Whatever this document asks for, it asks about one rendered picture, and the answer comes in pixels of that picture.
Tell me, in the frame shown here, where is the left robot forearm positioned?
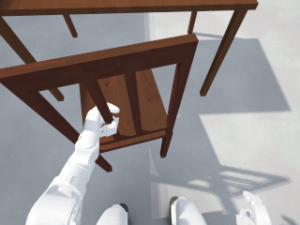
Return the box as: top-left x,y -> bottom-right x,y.
25,130 -> 99,225

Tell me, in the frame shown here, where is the robot thigh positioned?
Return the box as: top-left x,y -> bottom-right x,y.
171,200 -> 207,225
97,206 -> 128,225

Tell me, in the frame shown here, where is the left robot thigh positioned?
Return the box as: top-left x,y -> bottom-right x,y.
97,206 -> 128,225

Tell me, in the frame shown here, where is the robot right hand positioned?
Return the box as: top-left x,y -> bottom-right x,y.
236,191 -> 273,225

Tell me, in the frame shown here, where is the right robot thigh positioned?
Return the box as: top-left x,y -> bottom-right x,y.
171,200 -> 207,225

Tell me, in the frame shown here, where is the robot left hand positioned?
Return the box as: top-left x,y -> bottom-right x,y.
83,102 -> 120,138

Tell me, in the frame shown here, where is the chair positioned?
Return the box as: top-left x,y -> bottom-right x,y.
0,33 -> 199,173

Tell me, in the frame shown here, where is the robot left upper arm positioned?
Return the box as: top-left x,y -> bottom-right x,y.
28,193 -> 83,225

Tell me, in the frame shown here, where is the table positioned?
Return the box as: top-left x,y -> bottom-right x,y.
0,0 -> 259,101

